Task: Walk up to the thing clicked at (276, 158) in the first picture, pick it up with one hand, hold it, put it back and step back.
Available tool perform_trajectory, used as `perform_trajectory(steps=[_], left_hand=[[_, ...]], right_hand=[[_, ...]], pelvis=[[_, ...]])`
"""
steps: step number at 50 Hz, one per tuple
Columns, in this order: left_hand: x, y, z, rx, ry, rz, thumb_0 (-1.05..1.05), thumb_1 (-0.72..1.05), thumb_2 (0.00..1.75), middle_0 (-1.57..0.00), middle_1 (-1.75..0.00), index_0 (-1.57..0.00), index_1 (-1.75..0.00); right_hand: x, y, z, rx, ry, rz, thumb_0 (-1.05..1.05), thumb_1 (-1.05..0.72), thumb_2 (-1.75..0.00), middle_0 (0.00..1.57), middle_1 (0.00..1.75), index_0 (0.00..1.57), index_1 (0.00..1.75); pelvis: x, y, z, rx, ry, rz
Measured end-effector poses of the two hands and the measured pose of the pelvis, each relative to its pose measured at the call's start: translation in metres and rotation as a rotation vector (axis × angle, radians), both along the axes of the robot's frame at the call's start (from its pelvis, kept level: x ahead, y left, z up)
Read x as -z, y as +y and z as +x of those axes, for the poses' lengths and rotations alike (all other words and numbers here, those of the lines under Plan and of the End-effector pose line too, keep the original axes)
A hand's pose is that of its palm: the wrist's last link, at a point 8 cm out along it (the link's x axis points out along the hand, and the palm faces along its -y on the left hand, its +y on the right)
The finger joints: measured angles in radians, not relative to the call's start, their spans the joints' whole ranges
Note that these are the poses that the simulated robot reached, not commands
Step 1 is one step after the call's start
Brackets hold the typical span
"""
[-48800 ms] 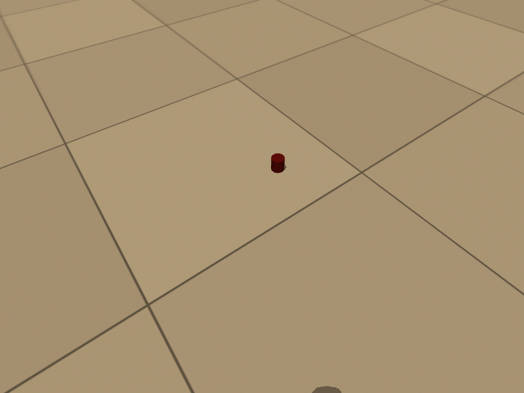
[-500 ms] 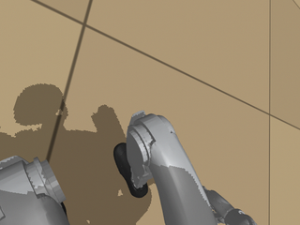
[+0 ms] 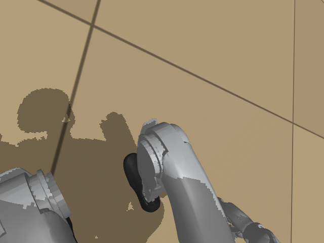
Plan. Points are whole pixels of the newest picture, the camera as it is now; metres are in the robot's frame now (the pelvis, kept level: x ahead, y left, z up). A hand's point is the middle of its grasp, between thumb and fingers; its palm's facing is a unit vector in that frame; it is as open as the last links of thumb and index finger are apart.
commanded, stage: open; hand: left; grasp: from above
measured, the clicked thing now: out of the picture +0.47 +0.37 -0.27
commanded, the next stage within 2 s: withdraw in 0.10 s
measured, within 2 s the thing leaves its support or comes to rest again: neither
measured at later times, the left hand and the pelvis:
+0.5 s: hand out of the picture +0.48 +0.39 -0.18, palm faces -0.30 -0.10 -0.95, open 14.0 cm; pelvis +0.01 +0.00 +0.01, yaw +1 degrees
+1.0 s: hand out of the picture +0.44 +0.38 -0.11, palm faces -0.46 -0.14 -0.87, open 13.9 cm; pelvis -0.01 -0.01 +0.04, yaw +5 degrees
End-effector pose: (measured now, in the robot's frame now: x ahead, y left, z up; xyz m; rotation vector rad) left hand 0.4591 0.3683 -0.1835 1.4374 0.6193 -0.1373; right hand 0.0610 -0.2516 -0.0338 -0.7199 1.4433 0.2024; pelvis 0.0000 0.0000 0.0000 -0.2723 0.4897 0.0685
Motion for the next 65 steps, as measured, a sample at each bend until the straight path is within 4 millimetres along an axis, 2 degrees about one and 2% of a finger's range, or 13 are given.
perform_trajectory(steps=[13,18,23,28,33,37,42,47,52,56,60,65], left_hand=[[0.0,-0.002,0.005,0.015,-0.021,0.003,0.0,-0.44,0.97,-0.09,-1.11,-0.11,-1.08],[-0.011,0.001,0.014,0.012,-0.073,0.015,0.0,-0.47,0.98,-0.09,-1.07,-0.11,-1.05],[-0.043,0.012,0.021,-0.002,-0.142,0.05,0.0,-0.51,0.99,-0.09,-1.04,-0.1,-1.03],[-0.096,0.029,0.02,-0.033,-0.169,0.1,0.0,-0.52,0.99,-0.09,-1.02,-0.09,-1.01],[-0.145,0.041,0.009,-0.071,-0.084,0.117,0.0,-0.52,1.0,-0.09,-1.01,-0.09,-1.01],[-0.162,0.038,-0.003,-0.067,0.018,0.082,0.0,-0.52,1.0,-0.09,-1.01,-0.08,-1.01],[-0.157,0.025,-0.014,-0.004,0.085,-0.008,0.0,-0.51,1.0,-0.1,-1.0,-0.09,-1.0],[-0.138,0.017,-0.018,0.09,0.053,-0.06,0.0,-0.49,0.99,-0.12,-0.98,-0.12,-0.98],[-0.123,0.015,-0.014,0.128,-0.034,-0.029,0.0,-0.48,0.98,-0.13,-0.97,-0.12,-0.97],[-0.115,0.012,-0.006,0.119,-0.076,0.008,0.0,-0.48,0.98,-0.13,-0.96,-0.13,-0.97],[-0.117,0.012,0.006,0.079,-0.102,0.043,0.0,-0.46,0.96,-0.15,-0.95,-0.14,-0.95],[-0.133,0.019,0.016,0.011,-0.11,0.085,0.0,-0.41,0.94,-0.18,-0.91,-0.17,-0.91]], right_hand=[[0.0,-0.001,-0.005,0.009,0.012,-0.004,0.0,-0.9,-0.9,0.2,0.3,0.2,0.3],[-0.001,-0.001,-0.003,0.012,0.012,0.001,0.0,-0.9,-0.9,0.2,0.3,0.2,0.3],[0.001,-0.002,0.005,0.032,-0.011,0.019,0.0,-0.91,-0.9,0.2,0.3,0.2,0.3],[0.006,-0.004,0.023,0.069,-0.051,0.06,0.0,-0.91,-0.9,0.2,0.3,0.2,0.3],[0.008,-0.003,0.043,0.11,-0.104,0.092,0.0,-0.91,-0.9,0.2,0.3,0.2,0.3],[0.002,-0.004,0.052,0.117,-0.131,0.088,0.0,-0.91,-0.9,0.2,0.3,0.2,0.3],[-0.008,-0.013,0.047,0.109,-0.118,0.03,0.0,-0.91,-0.9,0.2,0.3,0.2,0.3],[-0.014,-0.025,0.032,0.102,-0.082,-0.056,0.0,-0.91,-0.9,0.2,0.3,0.2,0.3],[-0.007,-0.029,0.017,0.108,-0.043,-0.103,0.0,-0.91,-0.9,0.2,0.3,0.2,0.3],[0.002,-0.023,0.006,0.136,-0.039,-0.089,0.0,-0.91,-0.9,0.2,0.3,0.2,0.3],[0.01,-0.013,-0.002,0.17,-0.042,-0.048,0.0,-0.91,-0.9,0.2,0.3,0.2,0.3],[0.015,-0.002,-0.009,0.221,-0.041,0.007,0.0,-0.9,-0.9,0.2,0.3,0.2,0.3]], pelvis=[[0.001,0.0,0.0,0.005,0.001,-0.001],[0.0,0.0,0.002,0.004,0.01,0.0],[-0.004,-0.001,0.005,-0.002,0.04,0.002],[-0.013,-0.001,0.008,-0.018,0.083,0.014],[-0.03,-0.001,0.004,-0.041,0.099,0.037],[-0.045,-0.001,-0.002,-0.057,0.098,0.049],[-0.053,-0.002,-0.01,-0.067,0.089,0.055],[-0.045,-0.005,-0.013,-0.063,0.074,0.051],[-0.029,-0.005,-0.014,-0.063,0.058,0.049],[-0.021,-0.004,-0.015,-0.06,0.061,0.048],[-0.018,-0.003,-0.013,-0.055,0.078,0.048],[-0.023,-0.002,-0.009,-0.051,0.104,0.051]])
